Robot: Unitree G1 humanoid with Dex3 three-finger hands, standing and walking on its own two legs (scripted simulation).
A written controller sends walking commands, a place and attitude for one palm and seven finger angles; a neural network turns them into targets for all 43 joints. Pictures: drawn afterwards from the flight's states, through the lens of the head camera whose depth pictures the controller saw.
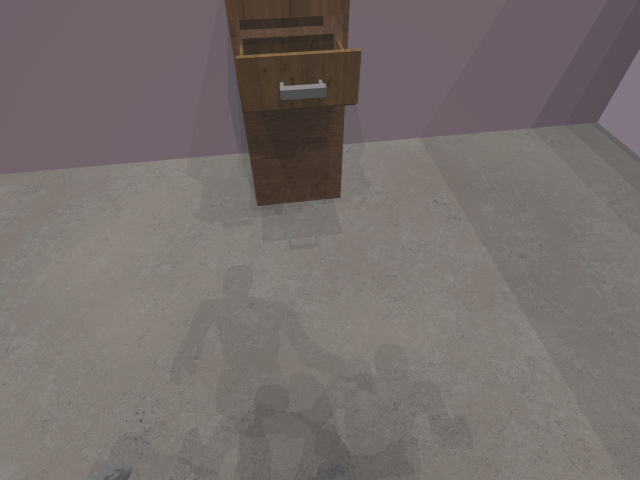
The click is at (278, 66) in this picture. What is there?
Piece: drawer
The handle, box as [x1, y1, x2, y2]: [280, 79, 326, 99]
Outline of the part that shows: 326,87 325,84 321,81 321,79 318,80 318,84 284,86 282,82 280,82 280,95 281,99 326,96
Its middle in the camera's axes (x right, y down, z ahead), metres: -0.06 -0.44 +1.12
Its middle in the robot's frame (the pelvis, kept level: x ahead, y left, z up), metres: +1.13 +0.11 -0.04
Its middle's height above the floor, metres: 0.73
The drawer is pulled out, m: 0.30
